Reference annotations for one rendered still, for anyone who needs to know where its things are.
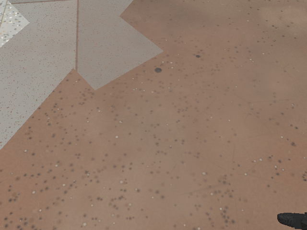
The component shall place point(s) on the right robot hand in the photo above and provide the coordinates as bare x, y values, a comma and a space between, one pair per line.
296, 220

